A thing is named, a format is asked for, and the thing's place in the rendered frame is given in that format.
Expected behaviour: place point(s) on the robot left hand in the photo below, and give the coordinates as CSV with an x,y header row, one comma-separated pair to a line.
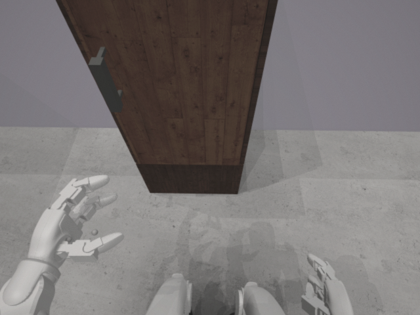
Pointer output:
x,y
48,241

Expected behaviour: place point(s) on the cupboard door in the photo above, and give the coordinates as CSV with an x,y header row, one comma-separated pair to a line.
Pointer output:
x,y
186,69

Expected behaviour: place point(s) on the robot right hand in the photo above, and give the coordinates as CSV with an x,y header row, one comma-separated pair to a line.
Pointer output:
x,y
332,297

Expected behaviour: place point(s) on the robot thigh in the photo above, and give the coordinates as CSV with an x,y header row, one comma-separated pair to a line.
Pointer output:
x,y
174,297
253,300

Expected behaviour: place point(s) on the robot left forearm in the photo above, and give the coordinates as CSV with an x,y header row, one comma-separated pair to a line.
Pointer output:
x,y
30,291

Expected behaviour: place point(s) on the robot right thigh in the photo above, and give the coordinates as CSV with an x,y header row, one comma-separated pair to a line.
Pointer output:
x,y
253,300

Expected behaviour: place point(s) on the robot left thigh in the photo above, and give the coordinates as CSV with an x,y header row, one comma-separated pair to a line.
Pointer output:
x,y
174,297

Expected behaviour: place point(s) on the handle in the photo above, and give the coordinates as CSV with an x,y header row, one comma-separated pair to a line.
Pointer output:
x,y
105,82

